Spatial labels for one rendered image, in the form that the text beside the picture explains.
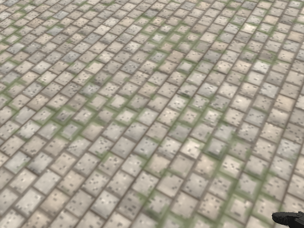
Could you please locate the right robot hand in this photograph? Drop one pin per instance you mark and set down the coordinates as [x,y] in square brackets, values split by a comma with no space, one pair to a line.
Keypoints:
[291,219]

